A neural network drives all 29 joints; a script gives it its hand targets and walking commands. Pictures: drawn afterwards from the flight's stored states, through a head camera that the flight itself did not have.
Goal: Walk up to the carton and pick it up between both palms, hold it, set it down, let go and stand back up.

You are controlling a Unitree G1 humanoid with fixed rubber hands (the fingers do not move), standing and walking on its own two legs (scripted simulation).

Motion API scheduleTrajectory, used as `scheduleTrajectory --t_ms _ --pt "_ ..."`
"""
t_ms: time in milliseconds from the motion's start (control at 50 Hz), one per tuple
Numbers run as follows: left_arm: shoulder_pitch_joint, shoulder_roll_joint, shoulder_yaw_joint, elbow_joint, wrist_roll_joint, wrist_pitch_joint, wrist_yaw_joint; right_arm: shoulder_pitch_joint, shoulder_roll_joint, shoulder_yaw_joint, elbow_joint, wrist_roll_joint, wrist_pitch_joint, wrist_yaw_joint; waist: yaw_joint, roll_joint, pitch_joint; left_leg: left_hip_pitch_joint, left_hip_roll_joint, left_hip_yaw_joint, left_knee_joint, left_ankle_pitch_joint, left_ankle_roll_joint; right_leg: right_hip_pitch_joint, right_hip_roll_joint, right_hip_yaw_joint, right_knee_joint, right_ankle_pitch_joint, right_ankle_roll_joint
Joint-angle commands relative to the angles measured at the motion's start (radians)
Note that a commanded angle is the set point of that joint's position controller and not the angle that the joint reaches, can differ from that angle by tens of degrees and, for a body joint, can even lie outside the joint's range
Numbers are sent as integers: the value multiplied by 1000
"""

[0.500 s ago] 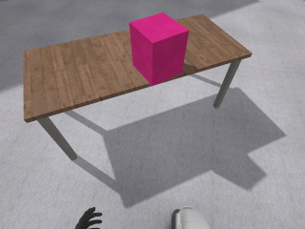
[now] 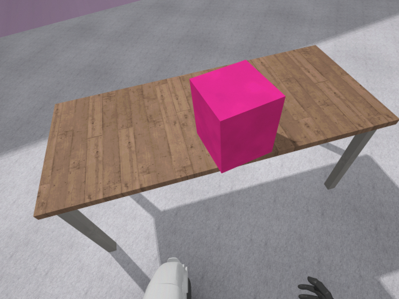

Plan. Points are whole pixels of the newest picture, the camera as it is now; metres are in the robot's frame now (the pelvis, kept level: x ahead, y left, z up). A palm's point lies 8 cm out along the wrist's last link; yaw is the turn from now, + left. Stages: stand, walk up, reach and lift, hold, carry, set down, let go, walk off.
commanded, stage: walk up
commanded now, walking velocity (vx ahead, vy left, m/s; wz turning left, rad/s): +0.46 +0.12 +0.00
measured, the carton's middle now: (233, 117) +0.66 -0.02 -0.10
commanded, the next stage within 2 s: none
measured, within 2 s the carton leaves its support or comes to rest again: neither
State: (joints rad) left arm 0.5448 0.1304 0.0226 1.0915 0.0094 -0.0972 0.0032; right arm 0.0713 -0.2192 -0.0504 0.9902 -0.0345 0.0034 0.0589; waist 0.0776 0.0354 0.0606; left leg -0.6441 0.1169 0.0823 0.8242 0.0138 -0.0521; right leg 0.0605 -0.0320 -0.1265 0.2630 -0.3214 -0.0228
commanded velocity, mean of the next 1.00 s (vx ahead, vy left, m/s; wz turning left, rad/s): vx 0.12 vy -0.05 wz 0.00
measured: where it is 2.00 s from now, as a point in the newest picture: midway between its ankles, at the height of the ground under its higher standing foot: (260, 293)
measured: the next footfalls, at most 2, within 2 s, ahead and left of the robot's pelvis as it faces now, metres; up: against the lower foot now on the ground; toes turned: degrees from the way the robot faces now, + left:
left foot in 0.16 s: +0.29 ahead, +0.15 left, +0.00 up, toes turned +9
right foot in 0.68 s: +0.37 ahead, -0.13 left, +0.00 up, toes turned -4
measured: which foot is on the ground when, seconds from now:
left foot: up 0.00-0.14, down 0.16-0.68, up 0.70-1.00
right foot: down 0.00-0.18, up 0.20-0.66, down 0.68-1.00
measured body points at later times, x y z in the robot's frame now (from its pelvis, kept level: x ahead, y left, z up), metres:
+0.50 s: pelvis +0.22 +0.03 +0.01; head +0.25 +0.07 +0.45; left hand +0.30 +0.28 -0.16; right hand +0.20 -0.22 -0.12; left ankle +0.25 +0.14 -0.75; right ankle +0.27 -0.15 -0.67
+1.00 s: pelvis +0.25 -0.04 -0.01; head +0.27 -0.07 +0.44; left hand +0.32 +0.20 -0.14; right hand +0.30 -0.29 -0.17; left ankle +0.19 +0.08 -0.69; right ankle +0.33 -0.13 -0.75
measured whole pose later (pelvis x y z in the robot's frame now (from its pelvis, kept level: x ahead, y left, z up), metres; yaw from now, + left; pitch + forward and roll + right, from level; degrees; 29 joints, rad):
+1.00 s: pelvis +0.25 -0.04 -0.01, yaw +1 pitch +1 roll +1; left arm 0.18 0.16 0.02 0.97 0.02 0.01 0.03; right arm 0.20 -0.21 -0.05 1.02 -0.01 0.06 -0.03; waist 0.01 0.04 0.02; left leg -0.38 0.02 0.02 0.97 -0.45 -0.03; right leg -0.35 0.01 -0.10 0.41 -0.09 -0.07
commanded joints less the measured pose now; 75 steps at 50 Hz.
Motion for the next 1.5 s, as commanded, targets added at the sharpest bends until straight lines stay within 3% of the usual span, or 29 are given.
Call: scheduleTrajectory --t_ms 0,40,80,120,140,160,180,220,240,340,420,480,540,620,640,660,680,700,740,840,880,920,940,1020,1080,1140,1200,1320,1480 --pt "70 156 32 -42 12 -15 13 -170 -8 12 -88 9 -29 6 24 -164 134 -38 -28 71 -194 -3 22 7 -236 95 -54 667 -53" --pt "65 172 35 -38 14 -10 21 -187 -7 12 -100 7 -38 1 28 -205 114 24 -63 86 -269 -49 51 44 -242 75 -1 822 -47" --pt "22 198 42 -36 9 -7 22 -70 -28 -1 -68 7 -49 -12 -32 -248 43 232 -112 88 -327 -54 90 5 -231 41 97 998 -24" --pt "38 166 35 0 -16 11 25 235 -80 -29 21 -10 -87 -36 -165 -232 -154 651 -96 96 -373 121 93 -80 -111 -22 401 779 -8" --pt "66 145 32 -18 -28 17 26 390 -159 -51 48 -27 -98 -47 -197 -92 -302 958 116 -94 -313 304 132 -297 -78 -8 659 351 15" --pt "172 67 13 -24 -39 27 31 457 -233 -68 52 -25 -93 -48 -168 118 -410 1146 395 -394 -278 663 233 -493 -1 60 926 -330 28" --pt "164 101 23 -26 -44 39 35 419 -263 -80 44 12 -75 -56 -177 198 -491 1059 447 -536 -371 585 357 -518 4 141 1136 -284 40" --pt "-28 135 58 -51 -13 44 28 279 -160 -53 2 25 -72 -66 -149 -49 -268 742 387 -392 -448 566 240 -512 -54 203 1100 -143 30" --pt "-41 114 60 -44 7 55 20 248 -133 -42 10 16 -71 -78 -117 -73 -155 630 359 -329 -468 576 213 -525 -75 191 1055 -107 30" --pt "-39 57 55 -48 20 118 -10 197 -82 -12 4 9 -84 -70 -44 127 -57 381 200 -130 -576 179 135 -456 -63 118 873 23 33" --pt "-170 79 49 -92 33 135 -28 252 -79 -8 10 10 -77 -70 -73 181 6 350 179 -115 -671 -208 129 -547 -86 100 741 168 61" --pt "-274 97 43 -124 11 129 -36 270 -82 -9 0 10 -77 -76 -93 163 57 364 163 -75 -670 -69 145 -551 -82 74 581 199 82" --pt "-310 103 32 -136 -16 103 -11 290 -96 -5 24 22 -75 -75 -90 262 -62 492 58 46 -504 431 189 -407 15 26 399 125 94" --pt "-236 173 48 -106 0 82 13 255 -161 -28 3 22 -49 -89 -70 101 -94 452 139 -45 -363 176 139 -236 -10 70 127 285 70" --pt "-207 192 50 -102 -2 71 21 280 -126 -19 15 24 -38 -87 -52 52 -99 407 92 -34 -309 7 100 -157 -75 109 69 428 65" --pt "-187 254 61 -109 0 59 25 345 -35 0 6 24 -27 -87 -86 -149 -150 331 19 6 -189 -320 48 -77 -253 251 97 752 39" --pt "-203 249 54 -119 -10 66 17 425 41 20 37 48 0 -98 -88 -273 -162 333 -37 -4 -140 -588 27 -151 -318 322 47 679 -48" --pt "-233 217 41 -124 -4 70 14 414 7 10 41 47 27 -105 -78 -342 -121 345 -45 -29 -79 -616 31 -262 -334 411 -46 344 -100" --pt "-337 153 19 -149 -11 78 20 323 -1 6 42 24 45 -93 -95 -257 -23 291 -52 -71 -20 -526 44 -310 -230 344 -83 178 -82" --pt "-283 209 35 -143 -5 78 42 277 -50 -17 33 20 43 -102 -84 -195 -123 226 -100 -75 312 -573 18 -227 -275 228 125 1107 -183" --pt "-302 207 35 -169 -1 83 45 276 -41 -18 30 21 53 -102 -86 -133 -202 204 -95 -97 371 -537 5 -197 -267 236 112 878 -189" --pt "-310 164 29 -160 17 90 34 325 -6 -1 45 16 60 -91 -99 -148 -218 287 -72 -101 181 -423 21 -276 -181 264 -25 94 -145" --pt "-345 169 30 -163 21 96 35 304 -12 -2 40 18 64 -89 -101 -203 -157 284 -82 -74 88 -431 26 -313 -197 300 -62 -39 -145" --pt "-290 192 45 -131 13 105 36 278 -17 7 58 25 55 -100 -68 -170 -108 385 -114 -47 -218 -504 61 -289 -225 360 -73 -30 -163" --pt "-276 184 53 -100 -7 128 26 367 -20 13 99 27 18 -98 -90 -106 -34 516 -61 -82 -568 -246 96 -355 -141 287 -22 -24 -61" --pt "-298 106 33 -108 -12 122 17 237 -54 25 82 27 1 -94 -67 231 78 193 159 -314 -768 -692 183 -286 3 125 212 33 26" --pt "-230 99 28 -64 6 119 1 148 -27 50 56 23 -26 -101 -19 132 125 232 87 -189 -734 -463 153 -277 1 123 289 108 15" --pt "-216 147 14 -41 -3 75 33 324 -14 45 93 31 -49 -98 -106 -19 -62 508 7 -125 -524 81 104 -127 -83 171 111 466 17" --pt "-163 84 -5 12 3 97 35 308 -16 21 133 16 -20 -95 -85 -68 25 473 16 -135 -554 -151 99 -211 -72 157 110 248 28"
